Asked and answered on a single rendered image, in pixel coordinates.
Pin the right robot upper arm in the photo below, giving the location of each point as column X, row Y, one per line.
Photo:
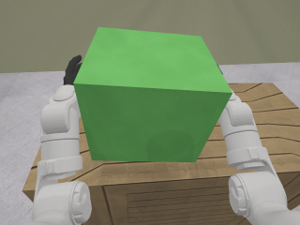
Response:
column 259, row 197

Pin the pedestal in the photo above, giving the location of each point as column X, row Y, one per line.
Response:
column 189, row 193

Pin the robot left forearm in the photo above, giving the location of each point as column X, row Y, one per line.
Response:
column 59, row 137

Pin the robot left hand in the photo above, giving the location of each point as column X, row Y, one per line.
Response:
column 72, row 70

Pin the robot right forearm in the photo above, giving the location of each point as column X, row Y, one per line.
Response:
column 243, row 143

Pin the carton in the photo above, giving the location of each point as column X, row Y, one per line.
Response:
column 149, row 96

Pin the left robot upper arm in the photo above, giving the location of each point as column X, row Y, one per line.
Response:
column 66, row 203

